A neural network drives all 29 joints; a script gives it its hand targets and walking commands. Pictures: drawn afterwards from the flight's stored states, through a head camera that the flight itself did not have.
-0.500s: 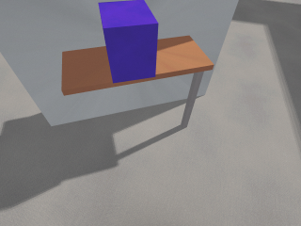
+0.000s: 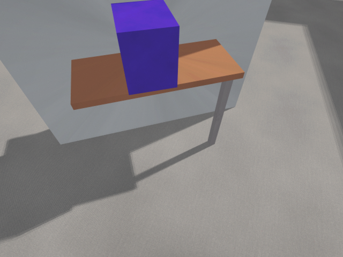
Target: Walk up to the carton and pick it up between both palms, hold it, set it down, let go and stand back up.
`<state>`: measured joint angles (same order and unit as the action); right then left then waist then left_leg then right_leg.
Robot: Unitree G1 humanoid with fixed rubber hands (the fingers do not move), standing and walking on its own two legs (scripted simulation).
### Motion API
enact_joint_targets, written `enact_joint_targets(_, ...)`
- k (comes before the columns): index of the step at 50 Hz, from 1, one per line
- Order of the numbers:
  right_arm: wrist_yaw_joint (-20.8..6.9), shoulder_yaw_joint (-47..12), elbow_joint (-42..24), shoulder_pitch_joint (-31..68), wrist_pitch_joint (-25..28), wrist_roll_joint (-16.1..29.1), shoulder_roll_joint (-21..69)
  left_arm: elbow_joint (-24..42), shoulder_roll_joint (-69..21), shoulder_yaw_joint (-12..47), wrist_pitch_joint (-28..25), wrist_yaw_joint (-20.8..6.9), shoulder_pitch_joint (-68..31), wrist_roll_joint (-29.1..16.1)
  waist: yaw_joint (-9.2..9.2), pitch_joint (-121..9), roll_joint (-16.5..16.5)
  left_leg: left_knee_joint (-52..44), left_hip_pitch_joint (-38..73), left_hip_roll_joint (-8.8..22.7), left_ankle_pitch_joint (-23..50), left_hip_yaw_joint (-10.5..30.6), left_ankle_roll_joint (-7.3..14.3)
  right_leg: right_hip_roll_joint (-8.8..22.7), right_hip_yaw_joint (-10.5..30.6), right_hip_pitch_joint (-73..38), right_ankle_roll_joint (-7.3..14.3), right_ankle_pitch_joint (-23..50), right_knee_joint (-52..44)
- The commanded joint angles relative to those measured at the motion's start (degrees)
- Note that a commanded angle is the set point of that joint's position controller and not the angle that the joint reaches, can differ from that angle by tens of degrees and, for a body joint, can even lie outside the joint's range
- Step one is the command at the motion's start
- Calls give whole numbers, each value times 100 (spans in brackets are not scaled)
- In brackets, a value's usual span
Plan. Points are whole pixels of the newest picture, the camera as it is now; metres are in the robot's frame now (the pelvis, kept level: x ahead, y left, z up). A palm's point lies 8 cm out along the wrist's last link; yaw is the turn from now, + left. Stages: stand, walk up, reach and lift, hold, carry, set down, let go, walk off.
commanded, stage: stand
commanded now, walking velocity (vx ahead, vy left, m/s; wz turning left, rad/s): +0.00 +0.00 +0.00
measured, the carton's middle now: (145, 47) +0.89 +0.14 +0.00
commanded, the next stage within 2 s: walk up in 0.08 s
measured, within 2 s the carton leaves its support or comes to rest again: neither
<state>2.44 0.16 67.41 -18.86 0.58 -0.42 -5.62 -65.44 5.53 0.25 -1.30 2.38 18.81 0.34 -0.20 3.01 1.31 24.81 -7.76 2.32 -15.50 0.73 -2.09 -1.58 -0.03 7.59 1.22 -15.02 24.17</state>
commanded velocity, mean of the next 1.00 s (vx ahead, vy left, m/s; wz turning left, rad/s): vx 0.00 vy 0.00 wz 0.00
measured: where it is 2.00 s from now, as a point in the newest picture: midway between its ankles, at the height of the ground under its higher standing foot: (177, 214)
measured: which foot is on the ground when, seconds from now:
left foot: down 0.00-0.32, up 0.34-0.50, down 0.52-1.00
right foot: down 0.00-0.52, up 0.54-1.00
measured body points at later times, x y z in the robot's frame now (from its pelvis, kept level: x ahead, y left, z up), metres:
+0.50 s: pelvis +0.04 +0.03 -0.01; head +0.03 +0.04 +0.44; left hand -0.01 +0.25 -0.17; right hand +0.10 -0.20 -0.15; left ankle +0.07 +0.13 -0.74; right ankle -0.02 -0.11 -0.74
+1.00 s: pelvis +0.21 +0.01 -0.02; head +0.23 +0.02 +0.43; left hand +0.35 +0.23 -0.13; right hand +0.22 -0.21 -0.15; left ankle +0.09 +0.14 -0.74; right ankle +0.34 -0.08 -0.74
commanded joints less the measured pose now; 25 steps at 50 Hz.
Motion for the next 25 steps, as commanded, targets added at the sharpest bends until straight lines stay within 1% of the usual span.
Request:
enact_joint_targets(1,13,72,-23,-577,19,2,-440,28,422,-42,-23,26,498,-11,-13,410,-139,-410,-258,291,1010,234,273,571,478,279,154,1152,-524)
enact_joint_targets(2,6,67,-19,-568,24,-4,-403,35,461,-59,-28,23,480,-2,-9,389,-108,-428,-231,303,1083,232,284,601,484,297,165,1244,-504)
enact_joint_targets(3,8,46,13,-629,38,10,-303,25,460,-58,-27,27,522,-3,-8,348,-155,-403,-235,317,1130,251,279,587,452,183,158,1363,-466)
enact_joint_targets(4,20,34,23,-634,43,2,-283,32,486,-77,-37,27,530,0,4,329,0,-390,-260,323,1205,221,279,613,486,131,182,1441,-450)
enact_joint_targets(6,21,45,-7,-596,47,13,-322,33,445,-67,-41,1,514,-2,8,270,-114,-379,-165,321,1212,232,277,609,473,187,212,1431,-419)
enact_joint_targets(7,20,63,-3,-603,45,-1,-420,39,452,-62,-43,0,537,1,24,327,-10,-415,-249,305,1158,217,278,602,486,177,181,1378,-429)
enact_joint_targets(8,31,43,-1,-572,39,-1,-323,14,480,-82,-40,16,536,8,38,330,-89,-407,-222,325,1168,231,285,603,477,200,195,1296,-431)
enact_joint_targets(9,32,72,-6,-571,38,-3,-404,10,444,-67,-22,13,544,4,51,390,19,-402,-278,303,1086,230,264,572,478,224,167,1245,-475)
enact_joint_targets(11,11,45,-6,-554,33,0,-298,11,509,-86,-11,17,518,6,23,385,-67,-415,-289,321,1086,228,271,596,469,164,179,1286,-449)
enact_joint_targets(12,11,49,-24,-592,38,8,-306,23,407,-58,-13,7,574,-8,33,308,-19,-378,-233,318,1139,214,287,605,488,167,196,1377,-435)
enact_joint_targets(13,14,53,-12,-589,31,7,-322,29,410,-55,-16,16,533,0,25,329,-70,-416,-262,303,1040,224,277,589,463,166,188,1271,-447)
enact_joint_targets(14,-73,178,-660,-828,93,-114,-507,682,796,-324,-105,-81,728,133,137,-442,-326,123,-681,-22,-1322,255,450,493,304,-660,297,-1497,-191)
enact_joint_targets(15,-112,232,-861,-362,105,-158,-590,750,950,-396,-119,-110,837,158,349,-61,-690,731,-1706,-203,-1941,158,398,812,1001,-779,542,-2672,-621)
enact_joint_targets(16,-138,215,-1259,129,90,-167,-504,787,1073,-468,-102,-96,1061,157,575,455,-1007,1569,-2642,-373,-1790,-201,318,1483,1792,-813,882,-3354,-1297)
enact_joint_targets(17,-163,195,-1569,464,94,-211,-359,882,1073,-504,-87,-60,1057,184,667,987,-1096,2332,-3317,-137,-1824,-303,276,2170,2397,-635,1207,-3255,-1727)
enact_joint_targets(18,-186,213,-1762,503,111,-256,-337,941,987,-515,-93,-23,1046,249,610,1241,-810,2769,-3636,195,-1702,-88,231,2446,2486,-505,1358,-2859,-1830)
enact_joint_targets(19,-206,230,-1874,306,146,-281,-299,1000,887,-498,-113,-4,980,325,470,1247,-736,2781,-3597,382,-1595,71,232,2452,2319,-414,1348,-2531,-1800)
enact_joint_targets(20,-237,233,-1935,67,193,-271,-308,1067,876,-496,-153,-9,768,361,286,1081,-636,2533,-3333,517,-1467,223,263,2333,1978,-401,1262,-2169,-1711)
enact_joint_targets(21,-278,233,-1975,-188,234,-244,-295,1163,876,-479,-189,-31,598,356,141,943,-616,2216,-2860,524,-1278,179,265,2159,1538,-130,1121,-1850,-1635)
enact_joint_targets(22,-302,239,-2023,-470,278,-202,-253,1272,956,-484,-210,-72,288,325,-25,804,-794,1788,-2120,445,-1076,58,308,1939,1020,286,985,-1537,-1442)
enact_joint_targets(23,-313,246,-2019,-770,311,-182,-178,1366,1008,-481,-217,-125,66,291,-192,694,-769,1366,-1250,270,-637,-200,383,1683,529,920,866,-1367,-1240)
enact_joint_targets(24,-299,291,-1975,-1357,346,-164,-135,1468,1057,-490,-195,-185,-196,253,-512,546,-533,962,-231,93,-30,-504,420,1450,73,1548,756,-1518,-730)
enact_joint_targets(25,-260,379,-1857,-1956,374,-204,-215,1523,980,-449,-160,-259,-206,227,-706,330,-8,969,696,-228,119,-729,414,1121,-243,2131,673,-1887,57)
